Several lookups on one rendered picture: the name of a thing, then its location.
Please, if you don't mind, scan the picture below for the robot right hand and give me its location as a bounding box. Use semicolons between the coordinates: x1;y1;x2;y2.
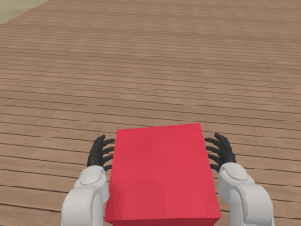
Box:
204;133;237;173

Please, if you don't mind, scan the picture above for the robot right forearm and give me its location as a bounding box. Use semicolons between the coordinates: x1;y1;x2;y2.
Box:
218;162;275;226

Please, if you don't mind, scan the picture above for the robot left hand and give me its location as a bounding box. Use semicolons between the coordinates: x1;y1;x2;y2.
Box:
87;134;115;172

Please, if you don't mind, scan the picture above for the carton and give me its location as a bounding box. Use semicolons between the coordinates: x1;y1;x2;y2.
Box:
104;123;222;226

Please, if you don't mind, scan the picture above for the robot left forearm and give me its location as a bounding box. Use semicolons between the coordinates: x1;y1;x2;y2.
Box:
61;165;110;226

